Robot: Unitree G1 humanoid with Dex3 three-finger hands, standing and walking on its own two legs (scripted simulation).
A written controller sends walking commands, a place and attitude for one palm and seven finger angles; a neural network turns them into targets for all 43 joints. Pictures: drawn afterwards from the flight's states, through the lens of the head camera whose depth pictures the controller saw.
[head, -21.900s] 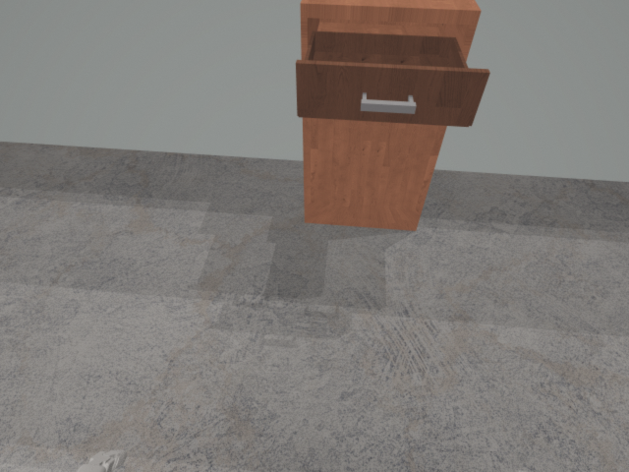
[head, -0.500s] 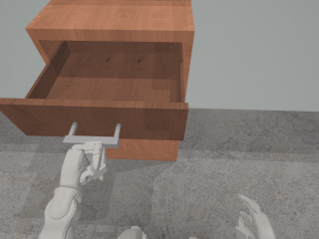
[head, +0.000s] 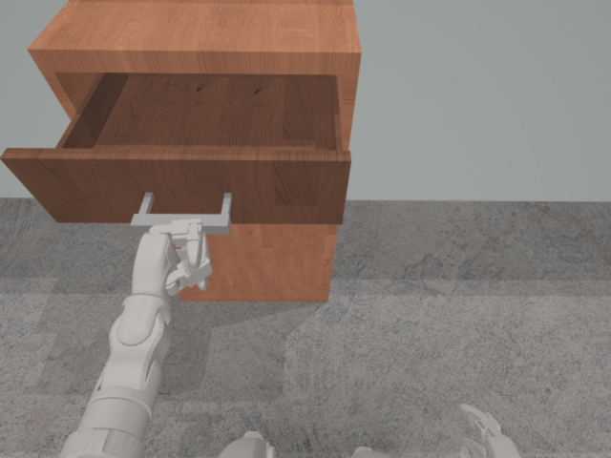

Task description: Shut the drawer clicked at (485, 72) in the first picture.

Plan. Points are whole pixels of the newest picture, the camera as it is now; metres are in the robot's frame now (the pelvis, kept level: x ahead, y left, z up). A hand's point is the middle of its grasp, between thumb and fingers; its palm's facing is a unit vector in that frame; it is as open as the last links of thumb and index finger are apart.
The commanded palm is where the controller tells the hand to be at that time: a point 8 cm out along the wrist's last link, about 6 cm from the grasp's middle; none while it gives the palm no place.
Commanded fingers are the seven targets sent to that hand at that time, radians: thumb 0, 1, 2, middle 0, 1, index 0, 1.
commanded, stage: push the drawer shut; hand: left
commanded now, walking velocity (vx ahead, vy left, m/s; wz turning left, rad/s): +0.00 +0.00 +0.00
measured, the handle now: (185, 212) +0.43 +0.18 +0.06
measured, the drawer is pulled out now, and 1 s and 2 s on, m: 0.19 0.08 0.00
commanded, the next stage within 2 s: pull the fist back off the drawer in 1.90 s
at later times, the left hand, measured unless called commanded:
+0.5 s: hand (212, 229) +0.41 +0.14 +0.05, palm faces +0.00 -1.00 -0.05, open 3.1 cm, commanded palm +0.40 +0.19 +0.06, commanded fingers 0.00 0.90 0.90 -1.40 -1.60 -1.40 -1.60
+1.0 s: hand (220, 196) +0.46 +0.13 +0.05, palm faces +0.01 -1.00 -0.05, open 3.4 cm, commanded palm +0.46 +0.18 +0.06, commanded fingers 0.00 0.90 0.90 -1.40 -1.60 -1.40 -1.60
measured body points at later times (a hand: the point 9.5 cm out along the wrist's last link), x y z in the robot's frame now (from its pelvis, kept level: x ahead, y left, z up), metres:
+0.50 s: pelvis +0.00 +0.01 +0.00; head +0.07 +0.01 +0.44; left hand +0.40 +0.19 +0.06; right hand +0.10 -0.25 -0.12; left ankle +0.04 +0.10 -0.69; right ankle -0.01 -0.09 -0.69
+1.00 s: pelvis -0.01 +0.00 -0.01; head +0.09 +0.00 +0.43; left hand +0.46 +0.19 +0.06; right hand +0.03 -0.26 -0.14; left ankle +0.04 +0.10 -0.69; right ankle -0.01 -0.09 -0.69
